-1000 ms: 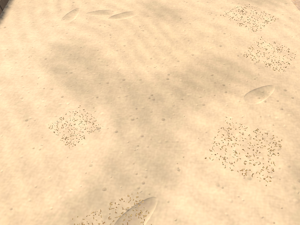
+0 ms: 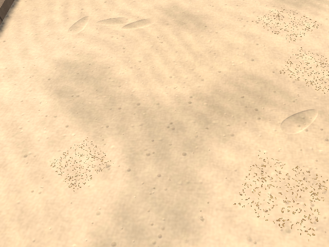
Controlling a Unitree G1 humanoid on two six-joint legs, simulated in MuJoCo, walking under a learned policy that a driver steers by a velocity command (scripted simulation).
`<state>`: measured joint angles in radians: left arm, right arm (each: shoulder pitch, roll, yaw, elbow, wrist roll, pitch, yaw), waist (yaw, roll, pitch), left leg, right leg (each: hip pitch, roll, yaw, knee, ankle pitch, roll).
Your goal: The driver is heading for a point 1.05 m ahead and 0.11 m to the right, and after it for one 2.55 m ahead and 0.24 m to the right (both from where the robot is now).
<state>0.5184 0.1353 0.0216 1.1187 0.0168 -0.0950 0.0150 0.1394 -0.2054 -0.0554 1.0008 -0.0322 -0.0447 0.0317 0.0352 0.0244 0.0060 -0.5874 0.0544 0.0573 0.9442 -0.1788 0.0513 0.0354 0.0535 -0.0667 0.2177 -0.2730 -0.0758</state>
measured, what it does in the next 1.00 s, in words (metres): walks ahead: left foot, then right foot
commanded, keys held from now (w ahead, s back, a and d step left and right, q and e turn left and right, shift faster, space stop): w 1.00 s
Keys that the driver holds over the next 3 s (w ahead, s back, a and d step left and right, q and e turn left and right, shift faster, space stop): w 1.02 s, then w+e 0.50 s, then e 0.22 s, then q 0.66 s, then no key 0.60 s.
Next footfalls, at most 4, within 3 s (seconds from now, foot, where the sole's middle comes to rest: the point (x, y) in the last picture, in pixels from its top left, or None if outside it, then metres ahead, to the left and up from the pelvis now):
0.20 left None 0.29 0.09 -0.78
0.76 right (203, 223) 0.61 -0.08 -0.78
1.30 left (162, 161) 0.91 0.10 -0.78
1.78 right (210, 134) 1.08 -0.14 -0.78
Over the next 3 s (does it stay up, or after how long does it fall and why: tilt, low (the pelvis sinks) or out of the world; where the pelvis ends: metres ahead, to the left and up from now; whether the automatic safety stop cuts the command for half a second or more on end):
stays up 1.00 -0.03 0.00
